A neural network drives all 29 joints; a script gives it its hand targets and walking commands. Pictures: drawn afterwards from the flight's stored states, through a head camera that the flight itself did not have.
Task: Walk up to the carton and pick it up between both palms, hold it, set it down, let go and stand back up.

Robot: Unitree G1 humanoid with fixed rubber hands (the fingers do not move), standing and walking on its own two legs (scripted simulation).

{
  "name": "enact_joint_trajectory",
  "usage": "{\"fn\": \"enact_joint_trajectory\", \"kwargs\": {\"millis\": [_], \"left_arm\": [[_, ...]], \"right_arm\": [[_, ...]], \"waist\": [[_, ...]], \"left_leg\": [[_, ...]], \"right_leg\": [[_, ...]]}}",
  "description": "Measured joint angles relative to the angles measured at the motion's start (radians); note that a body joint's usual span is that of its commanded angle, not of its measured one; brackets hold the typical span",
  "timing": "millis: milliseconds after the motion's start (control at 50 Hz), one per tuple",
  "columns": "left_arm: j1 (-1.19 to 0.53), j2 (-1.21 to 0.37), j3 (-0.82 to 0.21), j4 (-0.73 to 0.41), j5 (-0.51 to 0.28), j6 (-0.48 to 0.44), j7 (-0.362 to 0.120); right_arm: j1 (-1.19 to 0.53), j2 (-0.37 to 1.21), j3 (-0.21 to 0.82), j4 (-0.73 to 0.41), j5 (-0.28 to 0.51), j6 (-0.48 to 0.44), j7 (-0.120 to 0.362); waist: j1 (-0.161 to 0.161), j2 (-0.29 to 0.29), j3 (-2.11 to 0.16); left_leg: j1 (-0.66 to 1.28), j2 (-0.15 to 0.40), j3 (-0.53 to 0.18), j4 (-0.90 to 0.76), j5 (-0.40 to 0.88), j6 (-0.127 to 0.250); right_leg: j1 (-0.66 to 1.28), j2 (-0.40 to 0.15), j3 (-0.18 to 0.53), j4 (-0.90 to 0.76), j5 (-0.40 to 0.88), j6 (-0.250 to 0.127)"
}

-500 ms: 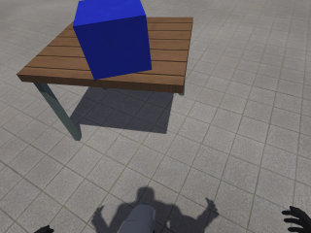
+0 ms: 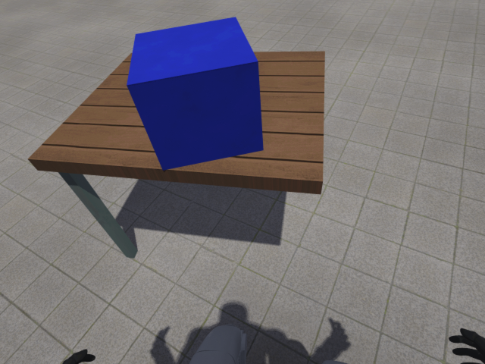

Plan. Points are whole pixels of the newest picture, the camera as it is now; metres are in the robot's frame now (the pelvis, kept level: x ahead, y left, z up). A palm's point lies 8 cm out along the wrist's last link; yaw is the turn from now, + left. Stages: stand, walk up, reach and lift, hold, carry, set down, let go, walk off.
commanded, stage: walk up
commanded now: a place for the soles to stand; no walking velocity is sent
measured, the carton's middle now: (199, 92) +0.75 +0.16 +0.06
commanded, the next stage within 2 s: none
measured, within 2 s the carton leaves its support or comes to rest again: neither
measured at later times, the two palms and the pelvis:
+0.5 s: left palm (61, 268) +0.30 +0.42 -0.05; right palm (409, 304) +0.23 -0.24 -0.07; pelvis +0.17 +0.10 -0.01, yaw -6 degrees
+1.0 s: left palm (59, 220) +0.43 +0.49 -0.06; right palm (331, 213) +0.41 -0.14 -0.04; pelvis +0.28 +0.18 +0.01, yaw -7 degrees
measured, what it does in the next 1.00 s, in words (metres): walks ahead: left foot, then right foot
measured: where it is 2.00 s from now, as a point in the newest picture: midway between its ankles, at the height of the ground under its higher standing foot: (223, 350)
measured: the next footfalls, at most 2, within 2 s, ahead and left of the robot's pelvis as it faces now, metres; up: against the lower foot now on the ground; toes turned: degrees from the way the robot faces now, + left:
left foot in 0.16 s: +0.25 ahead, +0.22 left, +0.00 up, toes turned +4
right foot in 0.46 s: +0.27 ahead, +0.00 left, +0.00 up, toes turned -5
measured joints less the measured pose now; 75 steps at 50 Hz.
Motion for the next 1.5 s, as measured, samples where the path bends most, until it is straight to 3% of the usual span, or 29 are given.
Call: {"fn": "enact_joint_trajectory", "kwargs": {"millis": [60,140,160,200,260,320,420,480,520,560,600,640,680,720,760,820,920,1220,1500], "left_arm": [[0.021,0.012,0.009,-0.005,0.007,-0.004,-0.003],[0.032,0.055,0.02,-0.018,-0.001,0.009,-0.01],[0.033,0.065,0.023,-0.02,-0.004,0.016,-0.013],[0.027,0.079,0.029,-0.015,-0.018,0.03,-0.022],[-0.016,0.087,0.039,-0.007,-0.047,0.062,-0.028],[-0.066,0.085,0.04,-0.01,-0.055,0.065,-0.027],[-0.09,0.054,0.024,0.01,-0.05,0.059,-0.044],[-0.074,0.041,0.02,0.019,-0.041,0.04,-0.049],[-0.058,0.029,0.018,0.023,-0.032,0.032,-0.036],[-0.051,0.01,0.01,0.02,-0.022,0.025,-0.02],[-0.048,-0.002,0.006,0.015,-0.011,0.018,-0.015],[-0.052,-0.008,0.006,0.008,-0.006,0.018,-0.022],[-0.061,-0.001,0.009,-0.002,-0.005,0.024,-0.033],[-0.072,0.015,0.009,-0.012,-0.015,0.035,-0.049],[-0.095,0.021,0.01,0.004,-0.035,0.051,-0.061],[-0.126,0.033,0.012,0.046,-0.048,0.072,-0.056],[-0.2,0.026,0.002,0.132,-0.054,0.061,-0.053],[-0.29,-0.002,-0.009,0.375,-0.053,0.072,-0.06],[-0.332,-0.044,-0.001,0.532,-0.049,0.062,-0.071]], "right_arm": [[-0.014,0.006,0.003,-0.014,-0.001,-0.003,0.012],[-0.051,0.021,0.017,-0.034,0.005,-0.011,0.026],[-0.059,0.022,0.02,-0.038,0.009,-0.018,0.028],[-0.076,0.015,0.025,-0.045,0.01,-0.038,0.021],[-0.089,0.03,0.034,-0.044,0.018,-0.049,-0.005],[-0.068,0.047,0.049,-0.029,0.01,-0.048,-0.028],[-0.029,0.036,0.047,-0.002,0.004,-0.047,-0.034],[-0.001,0.016,0.035,0.014,0.007,-0.032,-0.033],[0.008,0.012,0.024,0.032,0.016,-0.01,-0.034],[0.015,0.006,0.018,0.035,0.025,0.002,-0.032],[0.02,0.002,0.017,0.032,0.023,-0.004,-0.031],[0.022,0.005,0.02,0.03,0.023,-0.014,-0.033],[0.016,0.014,0.033,0.029,0.025,-0.025,-0.037],[0.005,0.018,0.049,0.028,0.027,-0.043,-0.043],[-0.026,0.025,0.063,0.038,0.03,-0.056,-0.052],[-0.076,0.045,0.086,0.039,0.033,-0.067,-0.063],[-0.148,0.059,0.115,0.085,0.05,-0.072,-0.061],[-0.252,0.075,0.12,0.286,0.058,-0.063,-0.05],[-0.264,0.103,0.08,0.462,0.053,-0.062,-0.047]], "waist": [[0.016,0.005,0.012],[0.041,-0.016,0.026],[0.047,-0.025,0.025],[0.053,-0.052,0.032],[0.041,-0.076,0.035],[0.034,-0.113,0.039],[-0.002,-0.126,0.033],[-0.021,-0.098,0.016],[-0.019,-0.076,0.001],[-0.014,-0.051,0.0],[-0.004,-0.031,0.003],[0.008,-0.022,0.007],[0.022,-0.03,0.012],[0.03,-0.051,0.013],[0.032,-0.074,0.017],[0.024,-0.087,0.011],[0.025,-0.082,0.013],[0.026,-0.119,0.0],[0.01,-0.112,-0.008]], "left_leg": [[-0.018,0.055,0.022,-0.107,0.056,-0.006],[0.042,0.095,0.054,-0.352,0.105,0.019],[0.076,0.09,0.064,-0.415,0.123,0.027],[0.091,0.061,0.1,-0.415,0.238,0.01],[0.081,0.049,0.129,-0.331,0.151,0.016],[0.122,0.043,0.162,-0.335,0.109,0.034],[0.199,0.055,0.213,-0.359,0.061,0.044],[0.201,0.08,0.214,-0.288,-0.05,0.038],[0.161,0.049,0.135,-0.174,-0.119,0.03],[0.113,0.002,0.046,-0.055,-0.102,0.026],[0.079,-0.017,0.006,-0.01,-0.068,0.018],[0.074,-0.012,-0.007,-0.063,-0.047,0.008],[0.107,0.013,0.017,-0.217,-0.026,0.009],[0.164,0.021,0.043,-0.412,0.106,0.009],[0.161,0.0,0.065,-0.394,0.129,-0.006],[0.153,0.002,0.077,-0.353,0.071,0.005],[0.172,0.028,0.078,-0.363,0.051,0.006],[0.299,0.048,0.123,-0.591,0.149,0.01],[0.382,0.034,0.145,-0.786,0.254,0.003]], "right_leg": [[0.063,-0.029,0.005,-0.047,-0.01,0.028],[0.127,-0.082,0.021,-0.064,-0.05,0.065],[0.133,-0.1,0.031,-0.051,-0.07,0.067],[0.101,-0.142,0.076,0.056,-0.093,0.029],[-0.04,-0.057,0.204,0.363,-0.094,-0.014],[-0.146,-0.006,0.199,0.444,-0.075,-0.029],[-0.198,0.017,0.086,0.219,-0.054,-0.025],[-0.152,0.046,0.047,0.043,0.08,-0.051],[-0.154,0.056,0.047,0.065,0.079,-0.054],[-0.128,0.055,0.046,0.054,0.055,-0.044],[-0.093,0.045,0.049,0.026,0.047,-0.029],[-0.058,0.028,0.055,-0.002,0.044,-0.011],[-0.035,0.006,0.066,-0.014,0.034,0.01],[-0.035,-0.024,0.085,0.013,0.005,0.036],[-0.04,-0.044,0.112,0.042,-0.026,0.037],[-0.036,-0.011,0.155,0.04,-0.044,0.005],[0.011,0.01,0.16,-0.049,-0.006,0.075],[0.128,0.022,0.195,-0.313,0.135,0.079],[0.179,0.006,0.208,-0.457,0.219,0.072]]}}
